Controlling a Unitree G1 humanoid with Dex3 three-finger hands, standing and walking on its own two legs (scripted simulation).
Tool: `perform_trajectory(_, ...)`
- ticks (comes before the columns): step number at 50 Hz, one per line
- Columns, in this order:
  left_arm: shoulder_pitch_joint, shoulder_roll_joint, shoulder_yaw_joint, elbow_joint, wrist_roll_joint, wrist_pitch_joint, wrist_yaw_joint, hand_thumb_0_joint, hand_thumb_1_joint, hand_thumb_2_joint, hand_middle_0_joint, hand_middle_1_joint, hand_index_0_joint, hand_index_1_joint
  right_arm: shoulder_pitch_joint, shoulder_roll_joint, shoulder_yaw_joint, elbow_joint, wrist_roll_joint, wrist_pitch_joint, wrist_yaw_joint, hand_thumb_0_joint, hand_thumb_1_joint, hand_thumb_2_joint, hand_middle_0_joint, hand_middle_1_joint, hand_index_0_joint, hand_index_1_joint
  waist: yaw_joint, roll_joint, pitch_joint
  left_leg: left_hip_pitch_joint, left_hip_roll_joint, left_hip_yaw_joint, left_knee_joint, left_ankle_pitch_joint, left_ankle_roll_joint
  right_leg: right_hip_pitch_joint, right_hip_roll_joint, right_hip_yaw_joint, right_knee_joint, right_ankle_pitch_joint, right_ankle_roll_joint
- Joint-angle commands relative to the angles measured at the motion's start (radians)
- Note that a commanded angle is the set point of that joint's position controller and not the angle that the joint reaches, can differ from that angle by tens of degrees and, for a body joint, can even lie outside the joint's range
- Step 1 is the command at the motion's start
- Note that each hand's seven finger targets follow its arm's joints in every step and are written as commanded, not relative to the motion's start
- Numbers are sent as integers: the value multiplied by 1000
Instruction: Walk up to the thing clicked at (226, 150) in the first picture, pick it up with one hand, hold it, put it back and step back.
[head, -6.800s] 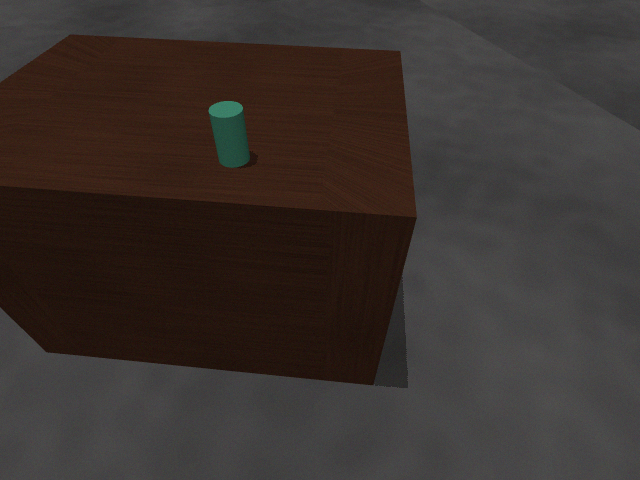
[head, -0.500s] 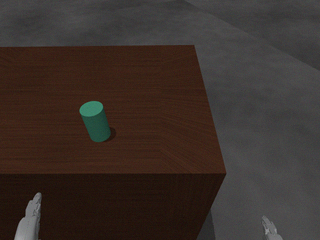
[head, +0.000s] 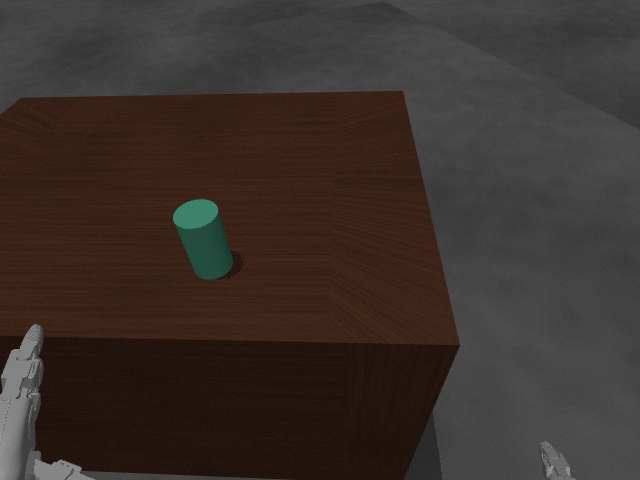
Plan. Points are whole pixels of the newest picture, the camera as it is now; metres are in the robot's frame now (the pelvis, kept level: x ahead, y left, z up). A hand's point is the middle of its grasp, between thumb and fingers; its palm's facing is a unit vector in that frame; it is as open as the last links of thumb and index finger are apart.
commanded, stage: rise first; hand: left
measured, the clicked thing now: (205, 240) +0.49 +0.22 +0.03
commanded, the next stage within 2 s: go down in 0.70 s
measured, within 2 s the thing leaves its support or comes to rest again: neither
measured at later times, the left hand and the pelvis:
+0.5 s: hand (49, 409) +0.18 +0.28 +0.11, palm faces +0.37 -0.81 -0.45, open 17.6 cm; pelvis +0.00 +0.00 +0.00, yaw +0 degrees
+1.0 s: hand (30, 390) +0.19 +0.29 +0.13, palm faces +0.41 -0.81 -0.41, open 17.6 cm; pelvis -0.01 +0.00 +0.00, yaw +1 degrees
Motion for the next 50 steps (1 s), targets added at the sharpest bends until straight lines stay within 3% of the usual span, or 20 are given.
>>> perform_trajectory(1,-66,200,128,-239,-1,-89,16,0,-567,6,-52,-49,-54,-47,-80,-105,-25,-161,0,-59,-11,0,508,-32,51,49,50,49,0,-42,-104,104,-39,57,-33,174,45,-70,13,-36,-77,229,-6)
perform_trajectory(3,-41,216,161,-199,-2,-90,16,0,-567,8,-54,-53,-57,-50,-54,-152,-69,-149,0,-61,-15,0,506,-34,52,49,51,49,-6,-54,-88,102,-33,51,-36,174,42,-78,23,-43,-72,222,-11)
perform_trajectory(8,-65,217,161,-283,-4,-114,12,0,-563,14,-50,-49,-50,-48,-83,-111,-42,-182,4,-71,-4,0,513,-34,52,49,51,49,7,-13,-101,104,-37,51,-39,188,41,-62,18,-43,-69,234,-13)
perform_trajectory(9,-61,229,177,-255,-5,-117,15,0,-565,17,-51,-53,-52,-51,-93,-150,-68,-194,4,-73,-8,0,511,-36,52,49,51,49,3,-33,-82,96,-36,49,-41,170,40,-73,21,-45,-73,209,-14)
perform_trajectory(11,-45,197,149,-251,-4,-123,8,0,-565,18,-50,-50,-51,-49,-60,-110,-43,-162,7,-70,-2,0,517,-36,52,50,51,50,5,-15,-58,92,-37,53,-45,151,40,-81,21,-43,-75,191,-15)
perform_trajectory(12,-88,223,174,-310,-4,-131,11,0,-580,27,-52,-51,-49,-54,-80,-150,-75,-210,4,-79,-5,0,506,-39,52,49,51,49,0,-8,-96,109,-34,50,-47,164,37,-73,24,-44,-72,203,-17)
perform_trajectory(20,-42,216,186,-270,-6,-150,6,0,-587,38,-55,-56,-52,-60,-36,-114,-60,-146,6,-86,2,0,505,-46,52,50,51,50,6,-27,-49,83,-39,52,-45,124,42,-88,21,-43,-80,167,-14)
perform_trajectory(22,-67,235,198,-313,-10,-161,9,0,-592,42,-56,-55,-52,-60,-66,-159,-92,-207,7,-91,-2,0,500,-49,53,50,51,50,-3,-31,-80,97,-39,51,-40,153,41,-78,20,-43,-75,199,-12)
perform_trajectory(25,-54,228,194,-330,-7,-165,7,0,-594,53,-55,-58,-48,-65,-47,-112,-64,-176,9,-89,3,0,507,-51,52,51,51,51,13,5,-77,93,-39,50,-43,171,38,-75,20,-45,-66,214,-17)
perform_trajectory(26,-52,233,205,-314,-9,-168,9,0,-597,50,-57,-56,-51,-63,-62,-156,-95,-197,6,-91,1,0,499,-53,53,50,51,50,6,-20,-86,100,-36,49,-42,168,37,-72,22,-45,-65,210,-15)
perform_trajectory(28,-73,234,207,-332,-8,-171,8,0,-595,49,-54,-51,-46,-59,-53,-113,-54,-196,9,-91,5,0,506,-51,53,50,51,50,15,-26,-66,88,-37,48,-45,150,39,-79,24,-48,-71,189,-16)
perform_trajectory(30,-67,244,219,-326,-8,-173,10,0,-595,56,-53,-53,-45,-62,-44,-156,-95,-198,7,-93,1,0,507,-54,53,51,51,51,6,-17,-77,96,-36,47,-47,141,38,-75,24,-45,-71,181,-17)
perform_trajectory(34,-93,244,217,-366,-9,-182,10,0,-611,68,-57,-58,-46,-70,-36,-118,-65,-189,9,-95,5,0,500,-58,53,51,51,51,20,5,-65,85,-36,46,-52,142,33,-77,29,-51,-68,174,-21)
perform_trajectory(40,-87,263,247,-353,-9,-189,11,0,-611,75,-59,-54,-44,-70,-25,-149,-97,-211,9,-102,2,0,492,-64,53,51,51,51,6,-12,-82,97,-38,49,-41,156,38,-77,22,-44,-67,200,-15)
perform_trajectory(41,-71,248,235,-333,-8,-185,7,0,-573,20,-48,-74,-61,-63,-12,-123,-73,-192,7,-102,4,0,504,-51,53,51,51,51,10,-19,-82,99,-37,47,-39,161,39,-71,23,-45,-68,206,-13)
perform_trajectory(42,-81,151,200,-306,-15,-220,-19,0,-587,39,-52,-68,-56,-67,-49,-71,-36,-182,-7,-97,19,0,501,-53,52,50,50,50,-2,-69,-86,53,-38,42,7,141,34,-97,27,-40,-36,176,-7)
perform_trajectory(44,-123,221,258,-288,-33,-240,-35,0,-608,33,-59,-71,-63,-70,-66,-117,-77,-164,-7,-90,17,0,502,-52,52,50,50,50,6,-38,-83,33,-46,48,18,128,33,-115,17,-32,-30,169,-7)
perform_trajectory(46,-160,290,308,-271,-30,-248,-42,0,-572,44,-52,-68,-56,-68,-72,-107,-51,-204,-9,-81,19,0,508,-50,52,50,50,50,12,-25,-122,31,-48,48,27,121,32,-107,16,-29,-26,159,-8)
perform_trajectory(48,-241,258,273,-251,-44,-248,-57,0,-564,50,-49,-65,-52,-65,-91,-116,-57,-193,-8,-70,15,0,517,-48,51,49,50,49,-12,-15,-87,17,-44,44,23,79,29,-144,21,-30,-22,120,-10)
perform_trajectory(50,-299,285,296,-215,-67,-238,-76,0,-529,60,-49,-59,-48,-61,-94,-108,-43,-179,-5,-71,8,0,518,-49,51,50,50,50,-17,-23,-79,7,-46,41,28,42,31,-157,18,-27,-24,89,-7)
